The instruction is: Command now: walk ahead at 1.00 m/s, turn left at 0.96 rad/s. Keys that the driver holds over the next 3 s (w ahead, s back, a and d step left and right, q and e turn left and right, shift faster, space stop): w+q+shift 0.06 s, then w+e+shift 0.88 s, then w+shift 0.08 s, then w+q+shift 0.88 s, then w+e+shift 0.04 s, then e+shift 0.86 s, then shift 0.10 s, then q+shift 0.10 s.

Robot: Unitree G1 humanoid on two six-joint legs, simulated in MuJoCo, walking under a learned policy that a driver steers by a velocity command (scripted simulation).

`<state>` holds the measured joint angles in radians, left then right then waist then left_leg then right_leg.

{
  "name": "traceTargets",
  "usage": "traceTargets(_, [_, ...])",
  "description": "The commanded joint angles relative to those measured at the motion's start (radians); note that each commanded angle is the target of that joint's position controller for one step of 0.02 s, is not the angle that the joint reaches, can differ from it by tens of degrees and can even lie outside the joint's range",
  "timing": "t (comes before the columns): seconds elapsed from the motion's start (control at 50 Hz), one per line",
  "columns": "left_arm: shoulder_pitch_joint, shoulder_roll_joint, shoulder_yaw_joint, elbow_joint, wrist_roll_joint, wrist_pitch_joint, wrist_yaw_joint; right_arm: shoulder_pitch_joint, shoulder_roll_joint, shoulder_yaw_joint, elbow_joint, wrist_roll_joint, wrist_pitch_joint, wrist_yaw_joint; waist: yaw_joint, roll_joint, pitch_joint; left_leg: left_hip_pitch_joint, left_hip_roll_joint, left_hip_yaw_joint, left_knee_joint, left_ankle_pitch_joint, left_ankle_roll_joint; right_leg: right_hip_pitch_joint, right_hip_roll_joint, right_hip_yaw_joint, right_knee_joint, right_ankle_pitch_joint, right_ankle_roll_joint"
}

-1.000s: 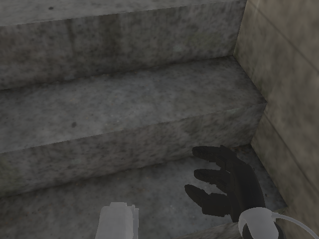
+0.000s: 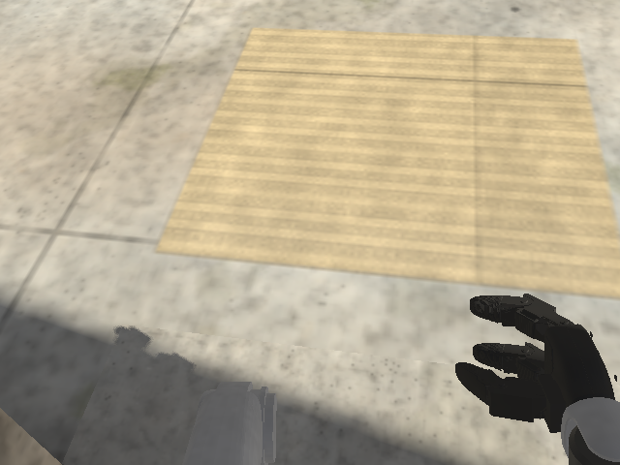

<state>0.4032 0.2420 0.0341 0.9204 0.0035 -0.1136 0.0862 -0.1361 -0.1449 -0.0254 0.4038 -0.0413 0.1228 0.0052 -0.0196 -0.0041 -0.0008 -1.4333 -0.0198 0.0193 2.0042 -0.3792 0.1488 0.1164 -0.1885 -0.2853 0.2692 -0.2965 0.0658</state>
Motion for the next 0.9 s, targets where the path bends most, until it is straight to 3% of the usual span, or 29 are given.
traceTargets(0.02, [-0.19, 0.324, 0.072, -0.161, -0.087, -0.001, 0.012, 0.267, -0.104, -0.032, 0.079, 0.074, -0.005, 0.007, -0.208, -0.084, -0.214, 0.89, -0.066, 0.264, -0.475, 0.088, 0.033, -0.298, -0.126, 0.009, 0.04, 2.049, -0.159])
traceTargets(0.04, [-0.227, 0.375, 0.102, -0.161, -0.099, -0.003, -0.033, 0.441, -0.163, -0.047, 0.108, 0.072, -0.007, -0.015, -0.29, -0.191, -0.363, 0.97, -0.077, 0.222, -0.556, -0.067, 0.029, -0.135, -0.12, 0.021, 0.247, 2.089, -0.167])
traceTargets(0.06, [-0.21, 0.343, 0.106, -0.178, -0.117, -0.007, -0.071, 0.394, -0.233, -0.056, 0.12, 0.061, -0.031, -0.015, -0.251, -0.155, -0.416, 1.024, -0.137, 0.187, -0.732, -0.028, 0.037, -0.097, -0.096, 0.07, 0.391, 2.15, -0.192])
traceTargets(0.08, [-0.164, 0.321, 0.105, -0.185, -0.101, -0.012, -0.086, 0.443, -0.256, -0.084, 0.102, 0.095, -0.061, -0.016, -0.26, -0.314, -0.387, 1.194, -0.212, 0.105, -1.039, -0.187, -0.007, -0.129, -0.083, 0.115, 0.628, 2.019, -0.222])
traceTargets(0.1, [-0.188, 0.215, 0.094, -0.228, -0.055, -0.024, -0.092, 0.279, -0.271, -0.107, 0.112, 0.106, -0.099, 0.004, -0.178, -0.132, -0.258, 1.192, -0.213, -0.117, -1.308, -0.07, 0.047, -0.335, 0.085, 0.162, 0.971, 1.224, -0.17])
traceTargets(0.12, [-0.226, 0.058, 0.054, -0.361, -0.008, -0.051, -0.118, 0.354, -0.355, -0.121, 0.2, 0.012, -0.097, -0.011, -0.105, 0.169, -0.269, 1.448, 0.143, -0.875, -1.607, 0.377, 0.221, -0.921, 0.321, 0.235, 1.633, 0.261, -0.1])
traceTargets(0.14, [-0.39, -0.02, 0.024, -0.411, 0.008, -0.067, -0.116, 0.423, -0.33, -0.136, 0.205, -0.01, -0.104, -0.034, -0.173, -0.038, -0.339, 1.439, 0.179, -1.002, -1.568, 0.336, 0.298, -1.073, 0.325, 0.388, 2.153, 0.175, -0.14])
traceTargets(0.18, [-0.602, -0.233, -0.067, -0.566, 0.04, -0.073, -0.074, 0.51, -0.259, -0.1, 0.395, -0.045, -0.155, -0.021, -0.095, -0.104, -0.172, 1.274, 0.171, -0.804, -1.527, 0.026, 0.231, -1.318, 0.273, 0.461, 2.329, 0.084, -0.219])
traceTargets(0.2, [-0.787, -0.203, -0.061, -0.576, 0.103, -0.097, -0.079, 0.756, -0.155, -0.074, 0.485, -0.017, -0.195, -0.031, -0.255, -0.077, -0.073, 1.442, 0.022, -0.613, -1.5, 0.254, 0.156, -1.394, 0.271, 0.411, 2.124, -0.048, -0.245])
traceTargets(0.24, [-0.627, -0.157, -0.04, -0.527, 0.06, -0.092, -0.105, 0.737, -0.115, -0.064, 0.547, -0.031, -0.236, -0.036, -0.164, -0.109, -0.136, 1.67, 0.143, -0.491, -1.49, 0.547, 0.143, -1.461, 0.318, 0.503, 2.141, -0.125, -0.256])
traceTargets(0.28, [-0.578, -0.185, -0.053, -0.501, 0.054, -0.04, -0.128, 0.822, -0.072, -0.039, 0.631, -0.031, -0.256, -0.051, -0.11, -0.105, -0.097, 1.789, 0.222, -0.415, -1.478, 0.663, 0.116, -1.687, 0.295, 0.513, 2.191, -0.299, -0.298])
traceTargets(0.34, [-0.794, -0.262, -0.106, -0.612, 0.031, 0.017, -0.102, 0.702, -0.017, -0.002, 0.632, -0.038, -0.269, 0.002, -0.033, -0.036, 0.066, 1.321, 0.243, -0.23, -1.843, 0.236, 0.036, -1.613, 0.245, 0.345, 1.972, -0.358, -0.258])
traceTargets(0.38, [-0.83, -0.192, -0.117, -0.655, 0.009, 0.078, -0.1, 0.67, -0.022, 0.013, 0.638, -0.011, -0.257, -0.003, 0.005, 0.022, 0.06, 1.026, 0.193, -0.109, -2.12, 0.339, 0.052, -1.226, 0.187, 0.199, 1.576, -0.23, -0.239])
traceTargets(0.4, [-0.75, -0.176, -0.111, -0.647, 0.014, 0.091, -0.109, 0.634, -0.107, 0.002, 0.606, 0.027, -0.261, -0.02, 0.036, 0.066, 0.036, 0.941, 0.221, -0.041, -2.206, 0.574, 0.048, -0.956, 0.145, 0.13, 1.434, -0.185, -0.252])
traceTargets(0.42, [-0.675, -0.131, -0.099, -0.573, -0.004, 0.085, -0.129, 0.647, -0.12, 0.017, 0.572, 0.066, -0.266, -0.017, 0.044, -0.015, -0.055, 0.939, 0.207, 0.064, -2.092, 1.19, 0.041, -0.684, 0.198, 0.002, 1.333, -0.111, -0.267])
traceTargets(0.44, [-0.604, -0.126, -0.09, -0.498, -0.04, 0.098, -0.124, 0.732, -0.234, -0.013, 0.562, 0.091, -0.274, -0.022, 0.033, 0.03, -0.193, 1.022, 0.221, 0.076, -1.96, 1.609, 0.052, -0.515, 0.267, -0.049, 1.29, -0.09, -0.266])
traceTargets(0.46, [-0.545, -0.136, -0.092, -0.493, -0.054, 0.107, -0.108, 0.799, -0.314, -0.037, 0.57, 0.078, -0.294, -0.038, 0.044, 0.179, -0.243, 1.224, 0.274, 0.076, -1.814, 1.95, 0.041, -0.54, 0.272, -0.026, 1.187, -0.255, -0.261])
traceTargets(0.5, [-0.307, -0.013, -0.027, -0.404, -0.018, 0.105, -0.099, 0.766, -0.379, -0.081, 0.492, 0.055, -0.291, -0.042, 0.166, 0.299, -0.375, 1.357, 0.292, 0.069, -1.296, 2.263, 0.025, -0.383, 0.36, 0.123, 0.945, -0.37, -0.305])
traceTargets(0.52, [-0.156, 0.13, 0.03, -0.327, 0.009, 0.097, -0.096, 0.634, -0.331, -0.087, 0.372, 0.042, -0.295, -0.024, 0.212, 0.137, -0.404, 1.023, 0.179, 0.018, -0.85, 1.642, -0.027, -0.154, 0.259, 0.584, 0.679, -0.439, -0.395])
traceTargets(0.54, [-0.174, 0.208, 0.062, -0.28, -0.007, 0.105, -0.089, 0.544, -0.208, -0.071, 0.3, 0.006, -0.315, 0.024, 0.146, -0.144, -0.387, 0.701, -0.093, -0.03, -0.375, 0.339, -0.1, -0.127, 0.139, 1.148, 0.258, -0.661, -0.495])
traceTargets(0.56, [-0.345, 0.131, 0.059, -0.33, -0.018, 0.101, -0.075, 0.381, -0.161, -0.073, 0.189, -0.024, -0.309, 0.016, 0.093, 0.031, -0.232, 0.453, -0.034, -0.198, 0.035, 0.264, -0.099, -0.25, 0.054, 1.24, 0.158, -0.443, -0.488])
traceTargets(0.6, [-0.251, 0.099, 0.061, -0.22, 0.001, 0.068, -0.088, 0.391, -0.022, -0.015, 0.124, 0.001, -0.299, -0.02, 0.015, 0.122, -0.042, 0.344, -0.017, -0.153, 0.224, 0.112, -0.092, -0.426, 0.024, 1.068, 0.124, -0.316, -0.474])
traceTargets(0.64, [-0.169, 0.001, 0.041, -0.156, 0.026, 0.046, -0.089, 0.368, -0.038, 0.008, 0.09, -0.012, -0.263, -0.034, -0.014, 0.09, 0.076, 0.282, 0.017, -0.151, 0.149, 0.046, -0.108, -0.467, 0.144, 0.894, 0.128, -0.122, -0.41])
traceTargets(0.7, [-0.145, 0.023, 0.043, -0.129, 0.01, -0.008, -0.062, 0.247, -0.107, 0.01, 0.044, -0.013, -0.212, -0.012, -0.028, 0.056, 0.146, 0.365, 0.137, -0.222, -0.402, -0.134, -0.113, -0.518, 0.165, 0.752, 0.038, -0.04, -0.346])
traceTargets(0.72, [-0.152, 0.084, 0.052, -0.134, 0.014, -0.019, -0.059, 0.201, -0.137, 0.015, 0.014, -0.012, -0.202, -0.002, -0.031, 0.064, 0.139, 0.472, 0.152, -0.181, -0.659, -0.164, -0.114, -0.557, 0.176, 0.71, -0.049, -0.047, -0.34])
traceTargets(0.8, [-0.15, 0.21, 0.093, -0.209, 0.009, -0.009, -0.069, 0.207, -0.108, 0.038, 0.065, 0.035, -0.221, 0.041, 0.004, 0.004, -0.032, 1.174, 0.073, -0.033, -1.242, 0.266, -0.158, -0.667, 0.19, 0.623, -0.152, 0.209, -0.334])
traceTargets(0.86, [-0.023, 0.282, 0.107, -0.205, -0.016, 0.019, -0.086, 0.262, -0.208, 0.002, 0.122, 0.022, -0.217, 0.011, -0.008, -0.035, -0.142, 1.269, -0.031, 0.054, -1.47, 0.218, -0.162, -0.346, 0.208, 0.602, 0.147, 0.666, -0.276])
traceTargets(0.88, [-0.047, 0.267, 0.099, -0.221, -0.017, 0.024, -0.089, 0.404, -0.24, -0.016, 0.15, 0.018, -0.224, -0.019, -0.096, -0.03, -0.246, 1.542, 0.012, 0.015, -1.467, 0.226, -0.141, -0.447, 0.235, 0.575, 0.413, 0.721, -0.231])
traceTargets(0.9, [-0.07, 0.193, 0.082, -0.266, -0.002, 0.017, -0.091, 0.573, -0.332, -0.053, 0.16, -0.005, -0.226, -0.042, -0.175, 0.055, -0.385, 1.812, 0.235, -0.194, -1.465, -0.025, -0.091, -0.634, 0.261, 0.516, 0.759, 0.38, -0.197])
